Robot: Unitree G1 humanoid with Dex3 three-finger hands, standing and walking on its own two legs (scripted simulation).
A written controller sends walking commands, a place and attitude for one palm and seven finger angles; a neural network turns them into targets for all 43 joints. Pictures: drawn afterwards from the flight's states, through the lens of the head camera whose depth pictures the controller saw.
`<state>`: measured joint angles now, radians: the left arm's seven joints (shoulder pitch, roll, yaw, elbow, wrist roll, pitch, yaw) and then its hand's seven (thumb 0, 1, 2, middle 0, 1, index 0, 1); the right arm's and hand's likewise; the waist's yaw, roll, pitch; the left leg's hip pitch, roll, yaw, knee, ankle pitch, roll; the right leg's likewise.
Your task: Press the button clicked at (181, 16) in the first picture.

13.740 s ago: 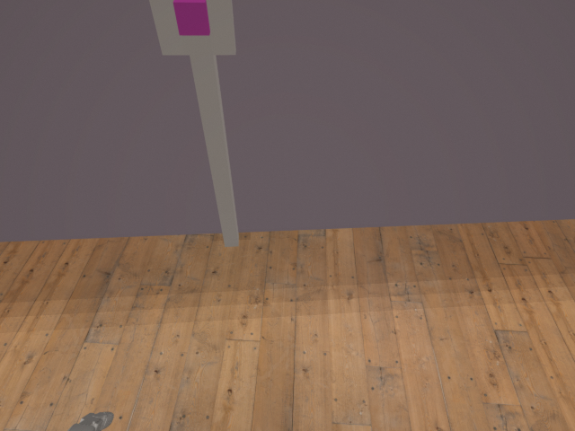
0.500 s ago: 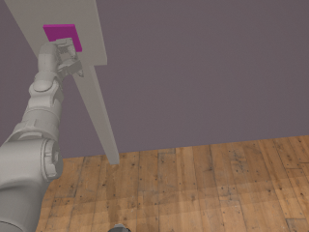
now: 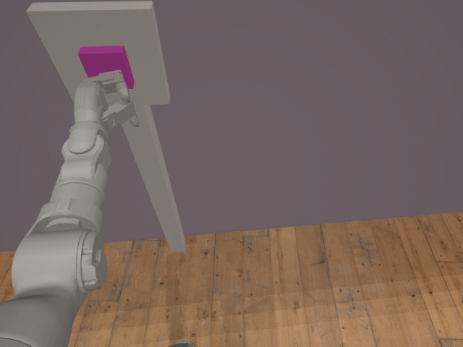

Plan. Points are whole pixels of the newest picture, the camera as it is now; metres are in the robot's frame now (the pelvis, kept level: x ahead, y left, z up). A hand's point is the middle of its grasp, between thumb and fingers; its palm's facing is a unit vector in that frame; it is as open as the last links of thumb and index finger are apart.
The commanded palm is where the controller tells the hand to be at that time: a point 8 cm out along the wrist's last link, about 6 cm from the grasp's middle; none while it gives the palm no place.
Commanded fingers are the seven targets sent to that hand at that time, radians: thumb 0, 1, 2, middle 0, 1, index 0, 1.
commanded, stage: pull the fist back off the button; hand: left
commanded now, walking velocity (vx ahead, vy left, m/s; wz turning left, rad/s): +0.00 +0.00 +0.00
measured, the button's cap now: (108, 67) +0.54 +0.20 +0.19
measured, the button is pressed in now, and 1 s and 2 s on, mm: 0 0 0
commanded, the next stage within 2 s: draw the hand back to the body in 0.62 s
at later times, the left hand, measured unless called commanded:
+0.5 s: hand (121, 134) +0.41 +0.17 +0.16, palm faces +0.09 -1.00 -0.01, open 3.1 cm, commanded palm +0.38 +0.21 +0.16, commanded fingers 0.00 0.90 0.90 -1.30 -1.50 -1.30 -1.50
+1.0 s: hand (114, 155) +0.36 +0.16 +0.17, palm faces +0.09 -1.00 -0.02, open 3.1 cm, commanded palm +0.32 +0.22 +0.17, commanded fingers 0.00 0.90 0.90 -1.30 -1.50 -1.30 -1.50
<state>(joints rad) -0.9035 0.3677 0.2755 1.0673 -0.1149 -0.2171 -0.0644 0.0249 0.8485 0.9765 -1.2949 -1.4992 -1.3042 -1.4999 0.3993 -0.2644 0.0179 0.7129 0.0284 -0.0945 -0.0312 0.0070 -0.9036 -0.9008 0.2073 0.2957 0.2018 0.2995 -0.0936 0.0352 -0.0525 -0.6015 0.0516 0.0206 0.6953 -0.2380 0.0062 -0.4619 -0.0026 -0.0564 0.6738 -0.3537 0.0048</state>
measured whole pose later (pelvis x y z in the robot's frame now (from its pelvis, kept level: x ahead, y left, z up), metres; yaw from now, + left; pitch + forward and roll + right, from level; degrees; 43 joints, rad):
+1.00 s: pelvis +0.04 -0.02 +0.02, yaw +0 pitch +0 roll +0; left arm -0.17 0.24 0.22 0.14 -0.23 0.10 -0.13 0.02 0.90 0.90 -1.29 -1.50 -1.30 -1.50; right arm 0.24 -0.25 0.04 0.61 0.06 -0.03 -0.07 0.01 -0.90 -0.90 0.21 0.30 0.20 0.30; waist 0.02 0.05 -0.06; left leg -0.29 0.05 0.04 0.53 -0.24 -0.02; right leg -0.17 0.00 -0.05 0.54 -0.36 -0.02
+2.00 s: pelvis +0.04 +0.00 +0.03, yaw -1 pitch -5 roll +0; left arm 0.55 0.32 0.28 -0.48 -0.05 -0.11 0.10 0.02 0.89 0.90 -1.30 -1.50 -1.30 -1.50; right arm 0.19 -0.22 0.03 0.62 -0.01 -0.07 -0.08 0.01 -0.90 -0.90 0.21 0.30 0.20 0.30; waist 0.08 0.05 0.02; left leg -0.14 0.02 0.06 0.42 -0.20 0.01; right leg 0.01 -0.02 -0.03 0.36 -0.28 0.02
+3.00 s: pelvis -0.05 +0.03 +0.01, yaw +0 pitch +0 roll -3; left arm 0.62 0.40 0.37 -0.59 -0.03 -0.23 0.14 0.02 0.89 0.90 -1.30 -1.50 -1.30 -1.50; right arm 0.22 -0.22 0.00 0.52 0.01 -0.04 -0.08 0.01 -0.90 -0.90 0.21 0.30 0.20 0.30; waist 0.00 0.04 0.04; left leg -0.44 0.03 0.04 0.55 -0.14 0.05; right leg -0.30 0.00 -0.01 0.52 -0.25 0.03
